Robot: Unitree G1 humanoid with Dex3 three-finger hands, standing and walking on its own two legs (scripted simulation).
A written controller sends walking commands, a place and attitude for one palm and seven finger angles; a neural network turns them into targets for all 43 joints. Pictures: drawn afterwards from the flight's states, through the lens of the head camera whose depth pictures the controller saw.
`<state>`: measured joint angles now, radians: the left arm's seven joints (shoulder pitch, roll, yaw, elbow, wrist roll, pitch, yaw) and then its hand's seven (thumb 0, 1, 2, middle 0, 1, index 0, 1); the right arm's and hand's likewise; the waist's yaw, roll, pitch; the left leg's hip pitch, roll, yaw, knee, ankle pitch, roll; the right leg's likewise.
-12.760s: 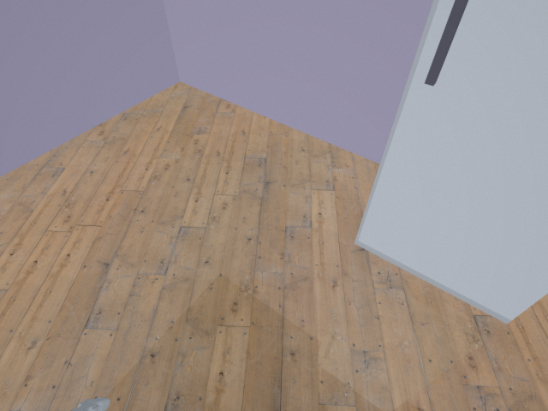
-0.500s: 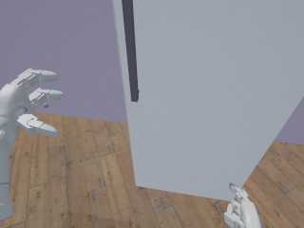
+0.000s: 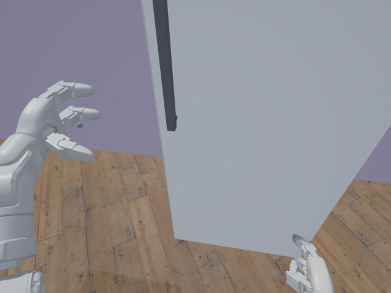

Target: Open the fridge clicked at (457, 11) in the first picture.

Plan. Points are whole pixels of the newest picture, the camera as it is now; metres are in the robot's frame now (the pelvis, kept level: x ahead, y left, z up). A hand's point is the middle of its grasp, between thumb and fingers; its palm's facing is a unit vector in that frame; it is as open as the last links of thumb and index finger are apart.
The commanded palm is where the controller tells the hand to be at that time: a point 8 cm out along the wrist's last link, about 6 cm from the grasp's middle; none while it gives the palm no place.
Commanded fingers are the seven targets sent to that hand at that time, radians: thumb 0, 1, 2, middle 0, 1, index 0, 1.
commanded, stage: move the hooked fingers beside the handle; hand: left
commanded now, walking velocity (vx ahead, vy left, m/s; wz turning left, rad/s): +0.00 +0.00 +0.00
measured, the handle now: (168, 61) +0.53 +0.14 +0.26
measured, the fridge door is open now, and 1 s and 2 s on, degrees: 0 0 0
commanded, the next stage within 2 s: none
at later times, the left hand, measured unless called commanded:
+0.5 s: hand (107, 108) +0.38 +0.23 +0.22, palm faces +0.03 -1.00 -0.04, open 14.0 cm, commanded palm +0.35 +0.28 +0.23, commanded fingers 0.00 -0.50 0.30 -0.30 -1.20 -0.30 -1.20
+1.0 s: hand (126, 93) +0.44 +0.21 +0.22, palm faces +0.01 -1.00 -0.02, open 14.0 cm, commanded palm +0.42 +0.26 +0.22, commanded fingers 0.00 -0.50 0.30 -0.30 -1.20 -0.30 -1.20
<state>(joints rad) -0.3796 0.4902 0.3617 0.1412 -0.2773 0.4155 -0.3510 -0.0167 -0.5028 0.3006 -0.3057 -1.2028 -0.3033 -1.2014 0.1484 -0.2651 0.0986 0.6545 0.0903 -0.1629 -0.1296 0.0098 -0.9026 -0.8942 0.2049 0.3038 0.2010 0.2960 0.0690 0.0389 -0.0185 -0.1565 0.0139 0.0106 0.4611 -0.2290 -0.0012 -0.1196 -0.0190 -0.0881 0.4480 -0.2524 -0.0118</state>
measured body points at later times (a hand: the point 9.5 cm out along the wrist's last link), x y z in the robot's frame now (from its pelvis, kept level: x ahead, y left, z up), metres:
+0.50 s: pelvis +0.01 -0.01 +0.00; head -0.02 -0.02 +0.45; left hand +0.37 +0.28 +0.23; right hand +0.17 -0.27 -0.08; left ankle +0.02 +0.12 -0.74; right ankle +0.00 -0.11 -0.74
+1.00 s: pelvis +0.01 +0.00 +0.00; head +0.00 +0.00 +0.45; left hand +0.43 +0.26 +0.23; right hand +0.12 -0.26 -0.10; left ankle +0.02 +0.12 -0.74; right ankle +0.00 -0.11 -0.74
